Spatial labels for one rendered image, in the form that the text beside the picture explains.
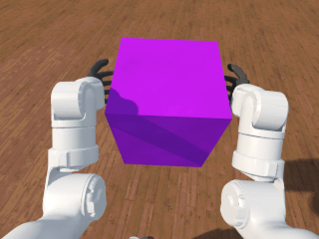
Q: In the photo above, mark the robot left upper arm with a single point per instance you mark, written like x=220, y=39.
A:
x=72, y=202

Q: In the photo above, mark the right robot forearm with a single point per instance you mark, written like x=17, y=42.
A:
x=262, y=124

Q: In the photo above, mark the left robot hand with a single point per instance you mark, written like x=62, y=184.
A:
x=94, y=72

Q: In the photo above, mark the carton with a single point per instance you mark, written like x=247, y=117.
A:
x=168, y=103

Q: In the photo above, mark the right robot hand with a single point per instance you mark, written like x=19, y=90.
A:
x=242, y=79

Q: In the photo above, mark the robot right upper arm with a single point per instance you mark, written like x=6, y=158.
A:
x=257, y=211

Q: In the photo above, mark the left robot forearm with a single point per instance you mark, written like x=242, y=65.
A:
x=74, y=107

